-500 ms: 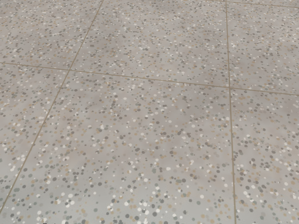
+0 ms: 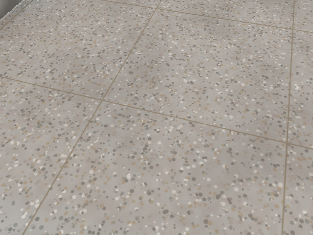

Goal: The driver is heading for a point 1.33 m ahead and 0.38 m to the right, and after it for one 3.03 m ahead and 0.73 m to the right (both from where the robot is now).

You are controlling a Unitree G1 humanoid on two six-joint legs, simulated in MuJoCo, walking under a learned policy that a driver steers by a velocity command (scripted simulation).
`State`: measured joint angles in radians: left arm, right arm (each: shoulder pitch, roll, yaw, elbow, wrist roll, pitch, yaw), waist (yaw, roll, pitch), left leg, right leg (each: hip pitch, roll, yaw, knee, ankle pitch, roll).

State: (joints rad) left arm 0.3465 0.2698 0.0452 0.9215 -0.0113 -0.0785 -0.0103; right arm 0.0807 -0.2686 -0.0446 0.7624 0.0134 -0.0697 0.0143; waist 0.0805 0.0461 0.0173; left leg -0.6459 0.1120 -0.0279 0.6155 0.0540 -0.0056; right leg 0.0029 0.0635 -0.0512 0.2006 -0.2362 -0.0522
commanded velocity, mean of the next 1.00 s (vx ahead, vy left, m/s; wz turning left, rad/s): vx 0.50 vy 0.00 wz -0.11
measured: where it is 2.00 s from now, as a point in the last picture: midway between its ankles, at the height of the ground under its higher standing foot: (218, 117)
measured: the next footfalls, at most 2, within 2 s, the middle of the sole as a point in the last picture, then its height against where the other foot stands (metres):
left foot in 0.14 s outside the picture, level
right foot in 0.68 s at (201, 218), level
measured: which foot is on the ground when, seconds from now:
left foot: up 0.00-0.12, down 0.14-0.68, up 0.70-1.00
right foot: down 0.00-0.14, up 0.16-0.66, down 0.68-1.00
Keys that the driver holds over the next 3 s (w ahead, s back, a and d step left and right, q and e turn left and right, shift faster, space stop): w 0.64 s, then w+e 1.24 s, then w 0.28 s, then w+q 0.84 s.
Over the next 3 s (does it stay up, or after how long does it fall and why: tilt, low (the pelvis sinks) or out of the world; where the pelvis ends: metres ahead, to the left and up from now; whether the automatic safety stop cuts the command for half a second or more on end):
stays up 1.48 -0.53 0.00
